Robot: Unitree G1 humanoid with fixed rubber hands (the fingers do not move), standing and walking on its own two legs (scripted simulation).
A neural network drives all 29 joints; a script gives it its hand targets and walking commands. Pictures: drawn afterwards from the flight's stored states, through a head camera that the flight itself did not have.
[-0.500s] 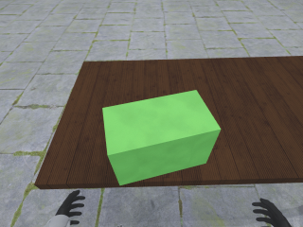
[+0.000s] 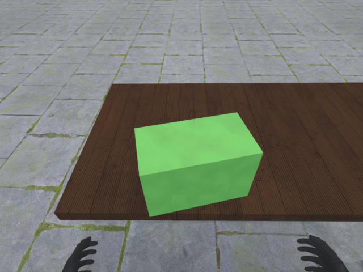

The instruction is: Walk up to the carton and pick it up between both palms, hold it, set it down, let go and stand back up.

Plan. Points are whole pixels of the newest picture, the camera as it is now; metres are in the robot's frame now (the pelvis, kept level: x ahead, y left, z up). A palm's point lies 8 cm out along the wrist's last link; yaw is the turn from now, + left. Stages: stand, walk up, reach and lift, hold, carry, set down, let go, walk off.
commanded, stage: reach and lift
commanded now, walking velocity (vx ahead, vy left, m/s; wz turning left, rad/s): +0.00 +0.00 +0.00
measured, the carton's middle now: (193, 163) +0.43 +0.01 -0.03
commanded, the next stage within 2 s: none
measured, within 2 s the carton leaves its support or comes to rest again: neither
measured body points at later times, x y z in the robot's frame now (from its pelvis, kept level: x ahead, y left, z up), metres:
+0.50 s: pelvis +0.03 -0.01 +0.01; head +0.04 +0.00 +0.46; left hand +0.20 +0.24 -0.03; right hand +0.24 -0.28 -0.03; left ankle +0.05 +0.11 -0.74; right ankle +0.04 -0.10 -0.74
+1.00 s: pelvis +0.03 -0.01 +0.01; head +0.04 +0.00 +0.46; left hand +0.23 +0.24 +0.01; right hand +0.25 -0.27 -0.01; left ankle +0.05 +0.11 -0.74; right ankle +0.04 -0.10 -0.74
